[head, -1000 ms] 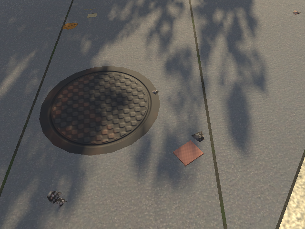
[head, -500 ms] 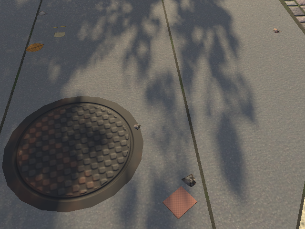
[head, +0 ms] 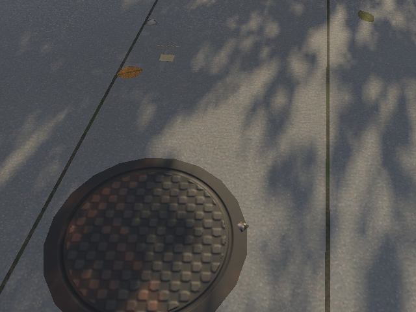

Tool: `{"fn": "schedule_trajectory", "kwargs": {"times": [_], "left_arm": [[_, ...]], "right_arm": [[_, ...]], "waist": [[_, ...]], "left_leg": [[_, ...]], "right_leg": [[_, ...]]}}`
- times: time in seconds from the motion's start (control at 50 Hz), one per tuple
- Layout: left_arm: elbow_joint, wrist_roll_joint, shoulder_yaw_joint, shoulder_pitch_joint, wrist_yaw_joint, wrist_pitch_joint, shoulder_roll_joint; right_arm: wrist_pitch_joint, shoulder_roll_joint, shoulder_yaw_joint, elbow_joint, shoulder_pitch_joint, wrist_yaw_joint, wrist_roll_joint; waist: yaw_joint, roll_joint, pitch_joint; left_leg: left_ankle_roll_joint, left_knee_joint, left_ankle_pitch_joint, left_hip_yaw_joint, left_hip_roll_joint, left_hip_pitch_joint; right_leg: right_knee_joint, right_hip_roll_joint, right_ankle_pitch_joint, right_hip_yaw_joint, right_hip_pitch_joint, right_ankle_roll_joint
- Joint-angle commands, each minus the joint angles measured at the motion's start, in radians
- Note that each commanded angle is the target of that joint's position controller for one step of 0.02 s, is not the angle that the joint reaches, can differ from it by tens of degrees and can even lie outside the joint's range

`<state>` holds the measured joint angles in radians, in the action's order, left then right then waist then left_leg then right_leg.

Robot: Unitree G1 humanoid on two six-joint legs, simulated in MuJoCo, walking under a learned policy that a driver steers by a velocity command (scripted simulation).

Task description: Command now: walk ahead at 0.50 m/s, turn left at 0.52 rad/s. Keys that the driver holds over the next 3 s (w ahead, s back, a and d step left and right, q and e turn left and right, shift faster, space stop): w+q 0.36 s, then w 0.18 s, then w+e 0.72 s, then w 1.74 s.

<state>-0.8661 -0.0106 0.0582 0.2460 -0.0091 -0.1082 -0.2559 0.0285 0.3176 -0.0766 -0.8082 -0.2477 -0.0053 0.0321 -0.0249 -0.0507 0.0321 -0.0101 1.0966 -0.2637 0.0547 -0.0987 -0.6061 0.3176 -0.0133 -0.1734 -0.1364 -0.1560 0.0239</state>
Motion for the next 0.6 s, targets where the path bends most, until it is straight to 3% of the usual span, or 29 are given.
{"fn": "schedule_trajectory", "kwargs": {"times": [0.02,0.1,0.16,0.2,0.24,0.26,0.28,0.3,0.32,0.34,0.36,0.38,0.4,0.42,0.48,0.54,0.6], "left_arm": [[0.051,0.000,0.036,-0.056,0.010,-0.017,-0.143],[0.039,0.007,0.046,-0.033,0.020,-0.002,-0.179],[0.021,0.023,0.056,0.009,0.022,0.015,-0.203],[0.015,0.034,0.064,0.016,0.023,0.030,-0.222],[0.021,0.043,0.073,0.002,0.026,0.044,-0.252],[0.026,0.048,0.074,-0.014,0.027,0.054,-0.257],[0.031,0.041,0.063,-0.006,0.029,0.056,-0.232],[0.065,-0.003,0.031,0.038,0.027,0.048,-0.129],[0.111,0.002,0.004,0.062,0.017,0.010,-0.077],[0.131,0.044,0.025,-0.064,0.005,-0.018,-0.174],[0.147,0.058,0.025,-0.102,0.001,-0.034,-0.178],[0.126,0.038,0.023,-0.086,0.010,-0.039,-0.166],[0.108,0.016,0.031,-0.067,0.017,-0.031,-0.172],[0.103,0.014,0.033,-0.043,0.013,-0.017,-0.174],[0.097,0.002,0.027,-0.042,0.012,0.011,-0.137],[0.130,0.001,0.017,-0.142,0.011,0.016,-0.112],[0.137,0.017,0.007,-0.202,-0.004,0.009,-0.094]], "right_arm": [[-0.004,0.010,-0.001,0.079,-0.003,0.009,-0.008],[0.006,-0.004,0.011,0.125,0.124,0.037,-0.010],[0.004,0.005,0.011,0.168,0.202,0.052,-0.010],[0.001,0.022,0.004,0.191,0.220,0.060,-0.011],[-0.006,0.059,-0.016,0.192,0.156,0.061,-0.013],[-0.009,0.093,-0.039,0.165,0.039,0.058,-0.009],[-0.015,0.157,-0.076,0.114,-0.137,0.044,-0.005],[-0.023,0.265,-0.104,0.094,-0.214,0.021,0.002],[-0.003,0.298,-0.094,0.144,-0.165,0.031,-0.006],[0.016,0.203,-0.066,0.147,-0.156,0.042,-0.010],[0.030,0.166,-0.054,0.142,-0.124,0.043,-0.014],[0.035,0.130,-0.043,0.147,-0.054,0.041,-0.014],[0.036,0.085,-0.027,0.159,0.004,0.037,-0.022],[0.038,0.080,-0.023,0.170,0.027,0.033,-0.035],[0.051,0.091,-0.023,0.148,0.000,0.020,-0.030],[0.052,0.102,-0.023,0.117,-0.051,0.004,-0.025],[0.052,0.105,-0.019,0.096,-0.068,-0.002,-0.028]], "waist": [[0.024,0.110,0.004],[-0.018,0.092,0.033],[-0.038,0.090,0.056],[-0.026,0.099,0.054],[0.027,0.131,-0.007],[0.100,0.124,-0.071],[0.182,0.089,-0.161],[0.155,-0.134,-0.220],[0.086,-0.220,-0.379],[0.147,-0.072,-0.321],[0.126,-0.049,-0.200],[0.076,0.038,-0.137],[0.040,0.040,-0.100],[0.016,-0.009,-0.097],[0.010,0.012,-0.081],[0.045,0.010,-0.041],[0.079,-0.015,-0.018]], "left_leg": [[0.013,-0.101,0.120,0.040,-0.052,-0.091],[-0.002,-0.324,0.275,-0.031,-0.031,-0.048],[-0.027,-0.410,0.252,-0.061,-0.019,-0.060],[-0.056,-0.442,0.178,-0.091,0.006,-0.044],[-0.097,-0.447,0.076,-0.150,0.073,0.086],[-0.126,-0.483,0.078,-0.179,0.123,0.241],[-0.164,-0.526,0.119,-0.160,0.162,0.512],[-0.260,-0.568,0.088,0.211,-0.052,0.800],[-0.432,-0.762,-0.141,0.776,-0.231,0.980],[-0.374,-0.836,-0.159,0.727,-0.228,0.952],[-0.335,-0.832,-0.097,0.582,-0.197,0.834],[-0.294,-0.823,0.016,0.457,-0.155,0.689],[-0.265,-0.836,0.130,0.358,-0.117,0.582],[-0.270,-0.855,0.215,0.330,-0.109,0.507],[-0.272,-0.896,0.376,0.214,-0.075,0.439],[-0.240,-0.913,0.416,0.144,-0.048,0.460],[-0.196,-0.935,0.329,0.077,-0.034,0.480]], "right_leg": [[-0.195,0.289,0.217,0.143,0.046,0.166],[-0.201,0.273,0.231,0.022,0.073,0.144],[-0.174,0.300,0.255,-0.016,0.163,0.125],[-0.114,0.317,0.369,-0.040,0.224,0.106],[0.039,0.312,0.682,-0.072,0.250,0.084],[0.209,0.289,0.785,-0.097,0.223,0.064],[0.452,0.245,0.708,-0.117,0.092,0.026],[0.809,0.149,0.081,-0.120,-0.261,-0.033],[1.051,-0.029,-0.453,0.118,-0.538,-0.059],[1.091,0.024,-0.387,0.229,-0.650,-0.037],[1.033,0.064,-0.293,0.214,-0.679,-0.011],[0.944,0.114,-0.211,0.213,-0.616,-0.006],[0.866,0.147,-0.151,0.212,-0.542,-0.007],[0.843,0.162,-0.119,0.216,-0.478,-0.016],[0.734,0.157,-0.040,0.189,-0.447,-0.052],[0.544,0.145,0.134,0.179,-0.505,-0.074],[0.365,0.123,0.312,0.157,-0.480,-0.062]]}}
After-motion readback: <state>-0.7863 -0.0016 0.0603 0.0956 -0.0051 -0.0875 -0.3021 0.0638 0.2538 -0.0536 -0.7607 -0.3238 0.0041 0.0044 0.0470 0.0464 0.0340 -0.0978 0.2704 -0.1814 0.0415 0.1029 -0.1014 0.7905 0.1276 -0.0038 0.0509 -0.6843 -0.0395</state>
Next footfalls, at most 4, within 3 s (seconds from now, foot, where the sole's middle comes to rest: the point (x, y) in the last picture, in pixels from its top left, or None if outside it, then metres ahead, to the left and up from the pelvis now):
0.28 left None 0.30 0.16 -0.78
0.84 right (210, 256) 0.67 0.06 -0.78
1.32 left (152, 195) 0.92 0.29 -0.78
1.82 right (225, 151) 1.15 0.00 -0.78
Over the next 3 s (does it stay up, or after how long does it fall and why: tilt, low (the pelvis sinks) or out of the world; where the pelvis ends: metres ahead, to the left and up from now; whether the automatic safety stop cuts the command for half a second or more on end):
stays up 1.63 0.03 -0.01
